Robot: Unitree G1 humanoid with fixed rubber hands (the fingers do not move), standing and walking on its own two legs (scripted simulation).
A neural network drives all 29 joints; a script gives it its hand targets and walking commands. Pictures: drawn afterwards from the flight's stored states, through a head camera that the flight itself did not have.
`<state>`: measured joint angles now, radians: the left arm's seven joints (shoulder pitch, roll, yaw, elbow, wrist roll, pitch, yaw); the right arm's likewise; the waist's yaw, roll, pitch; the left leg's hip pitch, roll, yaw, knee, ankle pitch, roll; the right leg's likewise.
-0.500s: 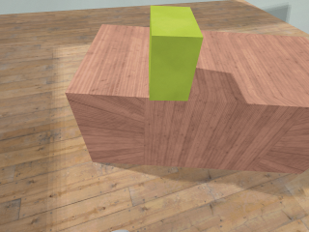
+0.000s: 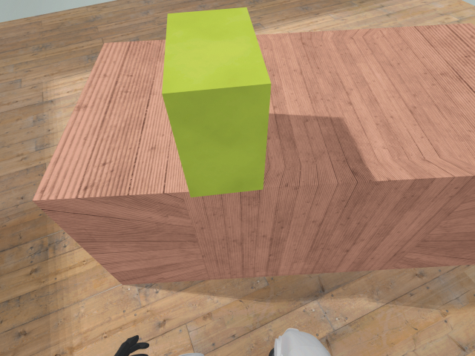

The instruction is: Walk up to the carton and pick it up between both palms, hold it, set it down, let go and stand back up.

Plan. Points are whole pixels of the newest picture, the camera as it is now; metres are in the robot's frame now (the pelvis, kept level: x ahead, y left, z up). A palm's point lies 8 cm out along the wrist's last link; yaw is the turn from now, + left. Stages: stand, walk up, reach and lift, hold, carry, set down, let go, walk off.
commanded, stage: walk up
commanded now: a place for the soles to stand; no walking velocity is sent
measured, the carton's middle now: (217, 105) +0.62 +0.05 +0.05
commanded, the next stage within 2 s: none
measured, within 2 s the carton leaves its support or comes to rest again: neither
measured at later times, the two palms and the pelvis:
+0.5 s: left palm out of the picture +0.11 +0.27 -0.14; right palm (332, 287) +0.25 -0.17 -0.11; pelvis +0.12 +0.04 +0.00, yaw +4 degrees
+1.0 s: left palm (107, 328) +0.19 +0.26 -0.11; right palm (367, 319) +0.19 -0.22 -0.11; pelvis +0.15 +0.02 +0.02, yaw +4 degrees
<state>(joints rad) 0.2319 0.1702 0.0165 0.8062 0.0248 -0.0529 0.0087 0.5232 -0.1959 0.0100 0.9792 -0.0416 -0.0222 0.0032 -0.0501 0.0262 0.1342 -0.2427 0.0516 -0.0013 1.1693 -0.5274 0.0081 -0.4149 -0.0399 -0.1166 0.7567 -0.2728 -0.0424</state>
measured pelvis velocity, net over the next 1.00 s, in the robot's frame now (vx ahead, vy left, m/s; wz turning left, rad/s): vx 0.15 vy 0.02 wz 0.07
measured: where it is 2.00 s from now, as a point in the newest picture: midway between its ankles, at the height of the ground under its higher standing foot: outside the picture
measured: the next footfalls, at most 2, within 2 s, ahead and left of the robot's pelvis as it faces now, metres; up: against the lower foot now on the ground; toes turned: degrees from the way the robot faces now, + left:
left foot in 0.30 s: +0.25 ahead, +0.16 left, +0.00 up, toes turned +9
right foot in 0.56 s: +0.16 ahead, -0.09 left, +0.00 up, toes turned +1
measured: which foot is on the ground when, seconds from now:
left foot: up 0.00-0.28, down 0.30-1.00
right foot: down 0.00-0.32, up 0.34-0.54, down 0.56-1.00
